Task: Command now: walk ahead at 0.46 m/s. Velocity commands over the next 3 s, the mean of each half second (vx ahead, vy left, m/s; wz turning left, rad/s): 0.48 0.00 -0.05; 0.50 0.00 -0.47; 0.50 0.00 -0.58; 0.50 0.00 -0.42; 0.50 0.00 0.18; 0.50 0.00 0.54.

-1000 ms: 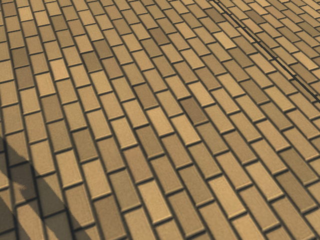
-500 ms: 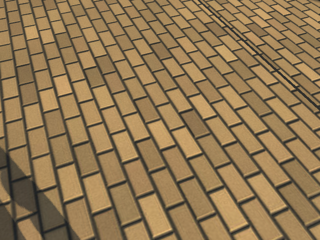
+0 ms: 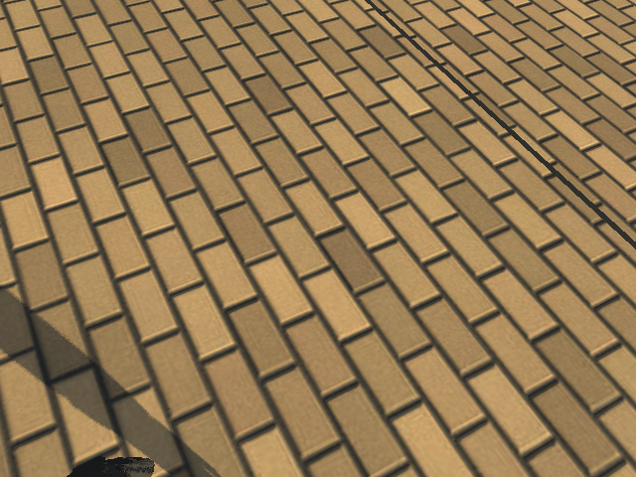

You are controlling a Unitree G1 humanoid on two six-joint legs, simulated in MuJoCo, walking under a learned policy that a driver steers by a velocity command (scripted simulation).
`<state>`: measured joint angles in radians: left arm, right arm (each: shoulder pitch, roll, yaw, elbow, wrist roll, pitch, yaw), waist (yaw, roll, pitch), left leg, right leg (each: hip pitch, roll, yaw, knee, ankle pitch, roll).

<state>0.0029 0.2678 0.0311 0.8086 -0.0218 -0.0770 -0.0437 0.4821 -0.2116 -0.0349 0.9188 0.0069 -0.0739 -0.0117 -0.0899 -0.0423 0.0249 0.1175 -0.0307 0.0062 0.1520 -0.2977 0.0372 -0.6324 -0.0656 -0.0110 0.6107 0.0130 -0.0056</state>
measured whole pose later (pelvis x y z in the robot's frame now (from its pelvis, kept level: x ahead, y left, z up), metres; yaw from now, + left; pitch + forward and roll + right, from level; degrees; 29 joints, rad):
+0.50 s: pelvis +0.29 -0.04 +0.01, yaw -2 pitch +1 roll -2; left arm 0.36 0.26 0.05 0.95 -0.02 -0.08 -0.01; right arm 0.07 -0.27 -0.05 0.79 0.00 -0.09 0.00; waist 0.09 0.04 0.02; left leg -0.66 0.12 -0.07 0.63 0.07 -0.03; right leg -0.04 0.08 -0.01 0.22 -0.21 -0.06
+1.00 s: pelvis +0.56 -0.02 +0.00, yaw -19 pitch +1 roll +3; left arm 0.13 0.29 0.07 0.74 -0.02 -0.02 -0.03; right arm 0.30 -0.28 -0.07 0.90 0.00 -0.09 -0.01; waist -0.07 -0.04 0.03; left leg 0.01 0.00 0.21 0.23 -0.24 0.00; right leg -0.67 -0.11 0.03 0.78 -0.03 -0.01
